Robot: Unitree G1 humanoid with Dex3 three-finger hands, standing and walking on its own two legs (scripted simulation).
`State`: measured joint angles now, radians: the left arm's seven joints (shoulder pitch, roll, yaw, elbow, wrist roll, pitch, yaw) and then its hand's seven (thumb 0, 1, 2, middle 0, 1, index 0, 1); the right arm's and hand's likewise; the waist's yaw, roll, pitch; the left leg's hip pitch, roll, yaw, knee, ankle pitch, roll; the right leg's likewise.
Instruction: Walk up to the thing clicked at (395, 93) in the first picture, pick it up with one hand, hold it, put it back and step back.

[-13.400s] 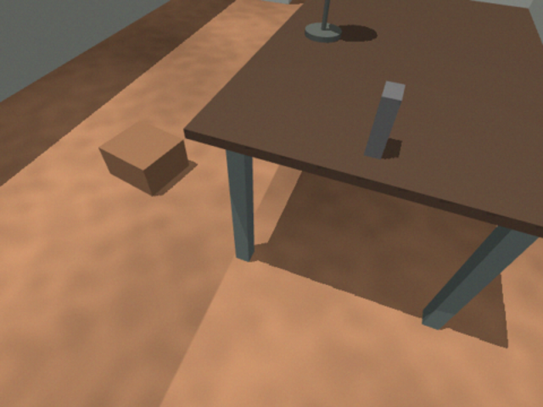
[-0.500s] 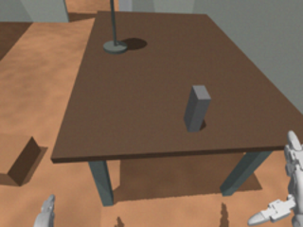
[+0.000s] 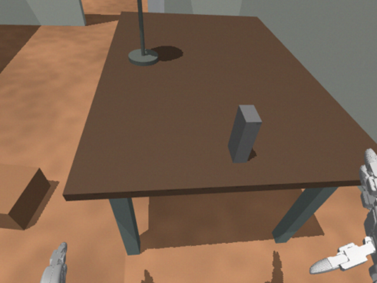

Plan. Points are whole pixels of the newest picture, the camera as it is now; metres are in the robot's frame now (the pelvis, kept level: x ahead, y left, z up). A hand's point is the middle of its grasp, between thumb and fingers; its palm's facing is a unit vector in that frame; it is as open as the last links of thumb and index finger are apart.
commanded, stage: rise first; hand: right
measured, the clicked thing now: (242, 135) +0.49 -0.19 +0.03
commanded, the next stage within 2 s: go down in 0.12 s
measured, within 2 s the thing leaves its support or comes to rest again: neither
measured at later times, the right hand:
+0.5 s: hand (342, 209) +0.20 -0.25 +0.15, palm faces +0.37 +0.85 -0.37, open 17.5 cm
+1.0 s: hand (352, 164) +0.29 -0.32 +0.15, palm faces +0.19 +0.97 -0.15, open 17.7 cm
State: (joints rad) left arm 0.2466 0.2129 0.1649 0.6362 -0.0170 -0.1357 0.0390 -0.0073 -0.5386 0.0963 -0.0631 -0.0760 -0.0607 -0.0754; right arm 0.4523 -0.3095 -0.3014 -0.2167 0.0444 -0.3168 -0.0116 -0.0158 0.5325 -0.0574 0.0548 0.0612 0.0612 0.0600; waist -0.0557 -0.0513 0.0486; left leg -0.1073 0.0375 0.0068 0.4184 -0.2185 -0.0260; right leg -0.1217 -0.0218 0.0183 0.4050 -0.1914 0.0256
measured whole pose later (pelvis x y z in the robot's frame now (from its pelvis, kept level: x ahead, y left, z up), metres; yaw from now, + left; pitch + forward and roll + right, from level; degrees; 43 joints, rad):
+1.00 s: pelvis +0.02 -0.01 +0.00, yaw +0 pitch -2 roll +0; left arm 0.24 0.23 0.07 0.73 -0.03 -0.15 0.14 -0.01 -0.55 0.06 -0.06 -0.05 -0.06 -0.05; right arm -0.06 -0.49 -0.53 0.31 0.29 -0.09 0.42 -0.02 0.60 -0.05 0.03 0.06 0.05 0.06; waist -0.02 -0.03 -0.03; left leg -0.17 0.04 0.00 0.45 -0.24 -0.04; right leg -0.20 -0.02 0.01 0.46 -0.23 0.01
